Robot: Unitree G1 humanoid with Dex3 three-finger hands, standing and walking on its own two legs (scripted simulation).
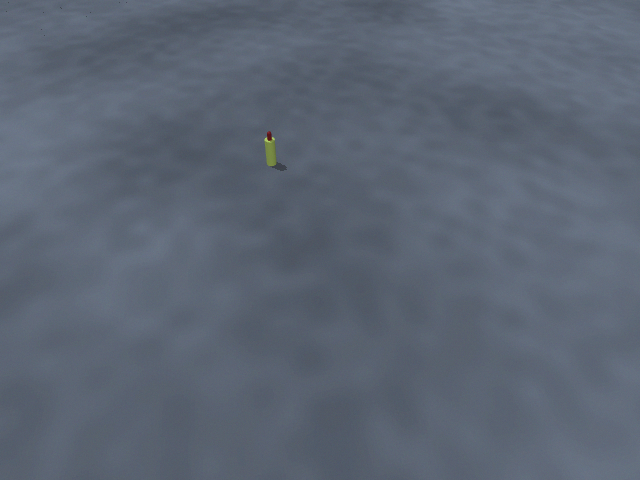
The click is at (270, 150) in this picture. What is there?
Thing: necked bottle
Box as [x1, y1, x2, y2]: [265, 131, 276, 165]
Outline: 268,131 267,136 265,138 266,159 268,165 274,165 276,163 274,139
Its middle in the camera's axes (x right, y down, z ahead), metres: -0.26 -0.50 +2.01
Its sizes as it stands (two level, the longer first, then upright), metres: 0.052 0.052 0.191
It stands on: the floor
